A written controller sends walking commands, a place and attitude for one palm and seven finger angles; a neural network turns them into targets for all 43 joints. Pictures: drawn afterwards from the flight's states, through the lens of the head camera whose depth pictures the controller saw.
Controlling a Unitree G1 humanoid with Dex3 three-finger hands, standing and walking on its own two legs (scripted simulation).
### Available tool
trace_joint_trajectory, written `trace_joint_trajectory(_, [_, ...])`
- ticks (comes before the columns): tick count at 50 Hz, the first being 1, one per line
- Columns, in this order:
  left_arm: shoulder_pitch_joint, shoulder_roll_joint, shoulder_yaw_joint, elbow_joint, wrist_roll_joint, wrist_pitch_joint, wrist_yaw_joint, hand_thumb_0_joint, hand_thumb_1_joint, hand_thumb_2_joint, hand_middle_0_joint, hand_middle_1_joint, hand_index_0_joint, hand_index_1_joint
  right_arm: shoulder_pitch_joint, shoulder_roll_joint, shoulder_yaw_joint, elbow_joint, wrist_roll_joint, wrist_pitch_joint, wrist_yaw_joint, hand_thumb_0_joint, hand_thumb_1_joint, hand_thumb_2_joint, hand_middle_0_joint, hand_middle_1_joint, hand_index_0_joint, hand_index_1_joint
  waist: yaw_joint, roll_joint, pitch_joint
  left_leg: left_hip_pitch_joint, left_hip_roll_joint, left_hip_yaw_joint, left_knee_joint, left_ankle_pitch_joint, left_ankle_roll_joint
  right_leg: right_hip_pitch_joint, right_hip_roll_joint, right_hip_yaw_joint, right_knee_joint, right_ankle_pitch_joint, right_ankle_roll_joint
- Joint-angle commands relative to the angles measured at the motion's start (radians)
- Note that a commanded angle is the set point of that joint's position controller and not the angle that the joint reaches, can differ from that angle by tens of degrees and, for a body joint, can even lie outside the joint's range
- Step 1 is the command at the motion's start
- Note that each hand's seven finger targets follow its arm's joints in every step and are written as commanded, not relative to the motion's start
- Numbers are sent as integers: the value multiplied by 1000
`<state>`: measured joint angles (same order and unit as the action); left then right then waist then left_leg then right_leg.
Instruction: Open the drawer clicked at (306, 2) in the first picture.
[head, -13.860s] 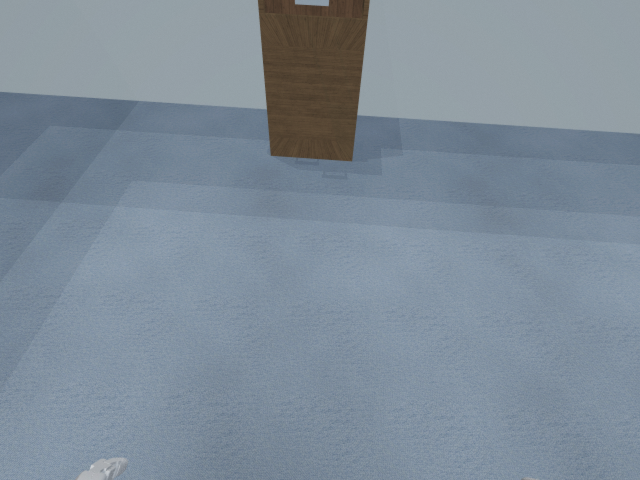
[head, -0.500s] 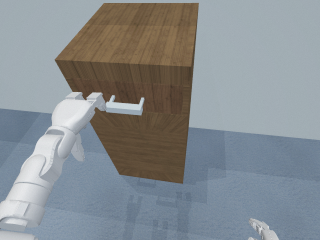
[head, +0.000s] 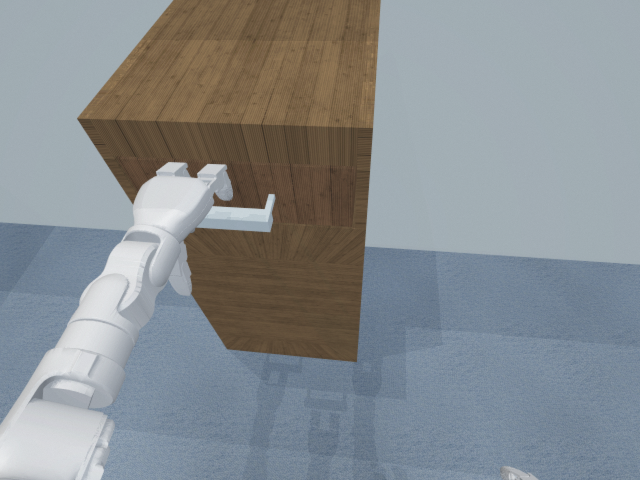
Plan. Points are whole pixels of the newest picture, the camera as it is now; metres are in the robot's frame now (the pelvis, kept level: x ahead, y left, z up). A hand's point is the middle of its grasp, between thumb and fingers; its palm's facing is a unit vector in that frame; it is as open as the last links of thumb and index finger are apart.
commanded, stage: move the hooked fingers above the handle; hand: left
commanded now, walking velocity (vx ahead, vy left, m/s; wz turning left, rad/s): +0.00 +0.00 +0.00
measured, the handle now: (236, 208) +0.51 +0.18 +0.00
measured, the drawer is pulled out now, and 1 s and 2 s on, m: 0.00 0.00 0.00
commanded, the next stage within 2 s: lower the fingers behind the handle in 1.36 s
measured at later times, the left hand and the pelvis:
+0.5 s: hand (219, 203) +0.47 +0.18 +0.06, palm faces -0.03 -0.02 -1.00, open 13.7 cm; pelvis +0.01 +0.01 -0.01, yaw +0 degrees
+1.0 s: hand (220, 201) +0.47 +0.18 +0.06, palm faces -0.03 +0.00 -1.00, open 13.6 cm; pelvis -0.01 +0.00 -0.01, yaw +0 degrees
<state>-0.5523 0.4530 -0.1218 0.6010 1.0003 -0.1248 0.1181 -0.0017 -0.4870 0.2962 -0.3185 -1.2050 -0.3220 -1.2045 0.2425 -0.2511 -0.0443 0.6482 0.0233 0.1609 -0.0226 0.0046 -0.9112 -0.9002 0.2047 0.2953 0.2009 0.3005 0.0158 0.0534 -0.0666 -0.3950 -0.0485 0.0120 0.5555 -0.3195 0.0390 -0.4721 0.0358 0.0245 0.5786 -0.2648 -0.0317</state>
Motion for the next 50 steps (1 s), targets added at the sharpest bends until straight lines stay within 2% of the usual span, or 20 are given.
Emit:
trace_joint_trajectory(1, [-475, 224, 114, -128, 11, -2, 73, 0, -500, 300, -300, -1200, -300, -1200, 18, -123, -46, -97, -10, -24, -5, 0, -900, -900, 200, 300, 200, 300, -19, -56, -355, 88, 16, 3, -21, 370, -7, 196, -15, -8, -20, 288, -19])
trace_joint_trajectory(2, [-518, 217, 98, -125, 18, -1, 81, 0, -500, 300, -300, -1200, -300, -1200, 20, -126, -45, -94, -13, -23, -5, 0, -900, -900, 200, 300, 200, 300, -31, -45, -360, 91, 14, -2, -16, 383, -11, 185, -14, -11, -16, 286, -21])
trace_joint_trajectory(4, [-525, 215, 105, -84, 23, 9, 97, 0, -500, 300, -300, -1200, -300, -1200, 33, -122, -48, -87, -13, -23, -1, 0, -900, -900, 200, 300, 200, 300, -26, -30, -379, 104, 19, -4, -8, 402, -14, 173, -11, -14, -8, 291, -24])
trace_joint_trajectory(6, [-556, 223, 110, -39, 25, 22, 106, 0, -500, 300, -300, -1200, -300, -1200, 43, -126, -46, -80, -14, -20, -2, 0, -900, -900, 200, 300, 200, 300, -37, -68, -377, 75, 19, -2, -7, 388, -11, 180, -11, -12, -7, 298, -20])
trace_joint_trajectory(10, [-625, 152, 44, -2, 31, 38, 106, 0, -500, 300, -300, -1200, -300, -1200, 67, -129, -53, -75, -17, -18, 6, 0, -900, -900, 200, 300, 200, 300, -57, -28, -401, 102, 24, -8, 10, 432, -17, 139, -8, -19, 5, 305, -22])
trace_joint_trajectory(12, [-604, 186, 82, 37, 29, 39, 104, 0, -500, 300, -300, -1200, -300, -1200, 80, -133, -55, -76, -21, -14, 5, 0, -900, -900, 200, 300, 200, 300, -50, -62, -429, 87, 22, -8, 20, 459, -15, 170, -6, -18, 11, 330, -23])
trace_joint_trajectory(13, [-629, 163, 58, 29, 26, 36, 101, 0, -500, 300, -300, -1200, -300, -1200, 86, -132, -55, -76, -22, -13, 5, 0, -900, -900, 200, 300, 200, 300, -62, -60, -438, 87, 23, -8, 23, 465, -12, 169, -8, -15, 14, 351, -19])
trace_joint_trajectory(15, [-618, 177, 73, 72, 34, 37, 101, 0, -500, 300, -300, -1200, -300, -1200, 95, -135, -56, -70, -21, -8, 4, 0, -900, -900, 200, 300, 200, 300, -65, -80, -408, 61, 24, -4, 24, 445, -10, 159, -7, -15, 13, 347, -18])
trace_joint_trajectory(17, [-660, 154, 50, 83, 38, 37, 108, 0, -500, 300, -300, -1200, -300, -1200, 103, -133, -56, -67, -22, -9, 6, 0, -900, -900, 200, 300, 200, 300, -74, -55, -401, 55, 23, -6, 30, 456, -12, 137, -6, -18, 17, 340, -21])
trace_joint_trajectory(23, [-740, 203, 90, 113, 51, 38, 149, 0, -500, 300, -300, -1200, -300, -1200, 147, -139, -64, -47, -31, -13, 9, 0, -900, -900, 200, 300, 200, 300, -86, -17, -468, 59, 26, -9, 53, 488, -14, 128, 0, -14, 36, 357, -21])
trace_joint_trajectory(24, [-750, 170, 61, 132, 58, 47, 154, 0, -500, 300, -300, -1200, -300, -1200, 148, -137, -65, -38, -32, -13, 10, 0, -900, -900, 200, 300, 200, 300, -101, -29, -461, 63, 28, -9, 58, 483, -14, 109, 1, -15, 36, 355, -19])
trace_joint_trajectory(26, [-734, 182, 75, 147, 56, 57, 162, 0, -500, 300, -300, -1200, -300, -1200, 148, -140, -66, -40, -30, -13, 11, 0, -900, -900, 200, 300, 200, 300, -94, -39, -453, 43, 24, -1, 47, 433, -10, 125, 1, -11, 23, 334, -18])
trace_joint_trajectory(31, [-765, 190, 68, 171, 54, 70, 163, 0, -500, 300, -300, -1200, -300, -1200, 143, -142, -60, -40, -25, -16, 4, 0, -900, -900, 200, 300, 200, 300, -107, -62, -421, 6, 21, 3, 29, 348, 0, 139, -3, -6, 3, 298, -15])
trace_joint_trajectory(34, [-760, 238, 105, 168, 59, 57, 160, 0, -500, 300, -300, -1200, -300, -1200, 145, -142, -58, -45, -24, -21, -1, 0, -900, -900, 200, 300, 200, 300, -92, -37, -443, 6, 20, 3, 22, 341, 0, 163, -5, -2, 5, 294, -18])
trace_joint_trajectory(35, [-755, 189, 63, 172, 51, 58, 154, 0, -500, 300, -300, -1200, -300, -1200, 136, -139, -56, -53, -24, -22, -1, 0, -900, -900, 200, 300, 200, 300, -102, -46, -424, 1, 17, 7, 20, 320, 2, 157, -6, -1, -3, 283, -14])
trace_joint_trajectory(37, [-762, 202, 74, 199, 47, 52, 148, 0, -500, 300, -300, -1200, -300, -1200, 138, -143, -54, -53, -19, -27, -6, 0, -900, -900, 200, 300, 200, 300, -109, -78, -391, -23, 17, 5, 12, 279, 4, 152, -7, 0, -14, 245, -13])
trace_joint_trajectory(40, [-769, 238, 91, 207, 53, 49, 149, 0, -500, 300, -300, -1200, -300, -1200, 141, -146, -50, -55, -17, -37, -12, 0, -900, -900, 200, 300, 200, 300, -108, -67, -388, -34, 16, 8, 9, 237, 8, 143, -9, 6, -18, 214, -11])
trace_joint_trajectory(42, [-790, 237, 87, 213, 55, 45, 148, 0, -500, 300, -300, -1200, -300, -1200, 142, -146, -49, -55, -16, -42, -15, 0, -900, -900, 200, 300, 200, 300, -118, -84, -395, -43, 14, 9, 15, 231, 9, 147, -10, 10, -19, 212, -9])
trace_joint_trajectory(46, [-823, 207, 51, 231, 61, 53, 154, 0, -500, 300, -300, -1200, -300, -1200, 155, -146, -48, -48, -16, -52, -14, 0, -900, -900, 200, 300, 200, 300, -133, -43, -386, -36, 14, 7, 22, 219, 6, 98, -8, 5, -14, 195, -8])
trace_joint_trajectory(50, [-871, 236, 67, 248, 65, 62, 162, 0, -500, 300, -300, -1200, -300, -1200, 168, -151, -48, -39, -16, -58, -16, 0, -900, -900, 200, 300, 200, 300, -144, -50, -401, -46, 13, 6, 30, 205, 8, 92, -9, 9, -14, 184, -5])
